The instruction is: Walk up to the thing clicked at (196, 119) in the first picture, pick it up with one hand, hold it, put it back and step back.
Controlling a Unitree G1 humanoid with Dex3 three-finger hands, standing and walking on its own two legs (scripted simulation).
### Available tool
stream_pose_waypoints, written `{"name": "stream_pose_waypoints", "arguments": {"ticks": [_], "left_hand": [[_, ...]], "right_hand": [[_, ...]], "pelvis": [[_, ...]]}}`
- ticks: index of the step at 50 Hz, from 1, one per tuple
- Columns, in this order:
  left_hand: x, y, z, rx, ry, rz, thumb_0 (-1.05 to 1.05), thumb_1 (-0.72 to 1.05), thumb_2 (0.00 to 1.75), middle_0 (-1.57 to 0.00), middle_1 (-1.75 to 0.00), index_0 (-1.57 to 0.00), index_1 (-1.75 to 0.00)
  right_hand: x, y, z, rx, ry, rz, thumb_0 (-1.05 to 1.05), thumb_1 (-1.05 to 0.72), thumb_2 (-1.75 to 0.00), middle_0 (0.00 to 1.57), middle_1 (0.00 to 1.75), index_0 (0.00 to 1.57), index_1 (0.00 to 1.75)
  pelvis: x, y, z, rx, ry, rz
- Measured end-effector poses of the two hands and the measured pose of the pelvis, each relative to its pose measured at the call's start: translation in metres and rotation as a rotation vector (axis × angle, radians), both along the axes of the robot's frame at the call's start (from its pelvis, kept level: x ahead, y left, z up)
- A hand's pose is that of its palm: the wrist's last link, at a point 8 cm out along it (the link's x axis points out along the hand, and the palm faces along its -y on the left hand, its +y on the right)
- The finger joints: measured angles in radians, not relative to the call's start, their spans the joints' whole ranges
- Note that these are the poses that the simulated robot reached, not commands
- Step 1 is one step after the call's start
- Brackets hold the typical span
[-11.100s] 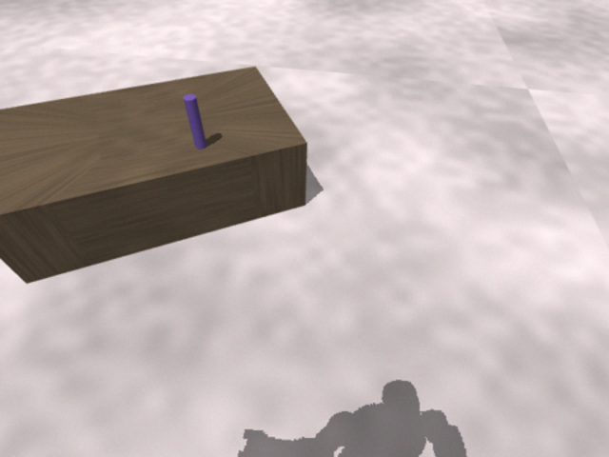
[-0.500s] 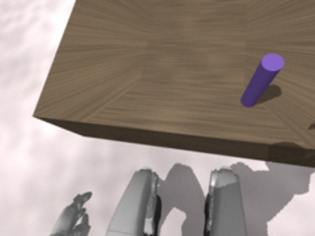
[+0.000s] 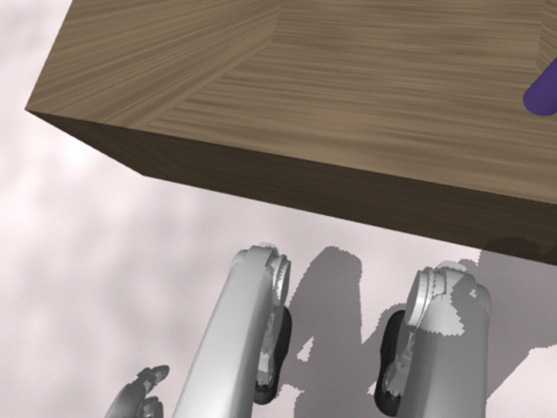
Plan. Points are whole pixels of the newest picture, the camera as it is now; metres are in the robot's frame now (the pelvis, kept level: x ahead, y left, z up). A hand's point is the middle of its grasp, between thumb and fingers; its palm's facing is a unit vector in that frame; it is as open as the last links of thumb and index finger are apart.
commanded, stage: close in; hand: right
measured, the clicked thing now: out of the picture +0.52 -0.28 +0.06
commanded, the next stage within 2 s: close in 0.74 s
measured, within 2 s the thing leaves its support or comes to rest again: leaves its support in 1.84 s
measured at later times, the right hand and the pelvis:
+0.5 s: hand out of the picture +0.53 -0.30 +0.02, palm faces +0.22 +0.98 -0.01, open 17.6 cm; pelvis +0.01 +0.01 +0.01, yaw -1 degrees
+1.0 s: hand out of the picture +0.54 -0.28 +0.02, palm faces +0.21 +0.98 -0.02, open 16.6 cm; pelvis +0.01 +0.01 +0.01, yaw +0 degrees
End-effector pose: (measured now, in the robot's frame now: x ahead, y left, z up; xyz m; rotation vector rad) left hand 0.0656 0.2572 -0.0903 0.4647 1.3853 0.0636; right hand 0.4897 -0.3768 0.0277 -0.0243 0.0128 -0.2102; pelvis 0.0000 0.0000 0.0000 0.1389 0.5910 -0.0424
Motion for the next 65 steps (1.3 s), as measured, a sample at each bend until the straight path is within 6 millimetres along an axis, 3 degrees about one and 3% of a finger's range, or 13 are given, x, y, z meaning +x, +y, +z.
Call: {"name": "stream_pose_waypoints", "arguments": {"ticks": [12,26,44,56,65], "left_hand": [[0.015,0.017,0.016,0.022,-0.041,0.007,0.01,0.92,0.88,-0.2,-0.3,-0.21,-0.29],[0.043,0.019,0.001,0.016,-0.054,-0.03,0.0,0.93,0.88,-0.2,-0.3,-0.21,-0.29],[0.032,0.015,-0.001,-0.001,-0.019,0.006,0.0,0.93,0.88,-0.2,-0.3,-0.21,-0.29],[0.021,0.019,0.0,0.024,0.009,0.009,0.0,0.91,0.89,-0.19,-0.3,-0.2,-0.29],[0.019,0.015,-0.003,0.018,0.015,0.016,0.0,0.91,0.89,-0.19,-0.3,-0.2,-0.29]], "right_hand": [[0.003,0.02,0.01,0.016,0.012,-0.009,-0.01,0.55,-0.01,0.07,0.03,0.06,0.03],[0.008,0.034,-0.005,0.015,0.003,-0.011,-0.01,0.55,-0.02,0.06,0.04,0.05,0.03],[0.012,0.047,0.0,0.017,0.008,-0.009,-0.01,0.53,-0.06,0.1,0.09,0.09,0.08],[0.021,0.047,-0.004,0.01,0.0,-0.005,-0.01,0.54,-0.07,0.48,0.26,0.47,0.26],[0.028,0.046,-0.005,0.006,0.005,-0.007,-0.01,0.45,-0.19,0.76,0.46,0.76,0.46]], "pelvis": [[0.008,0.005,0.014,-0.011,0.016,0.009],[0.012,0.008,0.007,-0.024,0.023,0.007],[0.013,0.008,0.012,-0.025,0.026,0.01],[0.011,0.007,0.007,-0.023,0.025,0.009],[0.012,0.006,0.004,-0.018,0.028,0.01]]}}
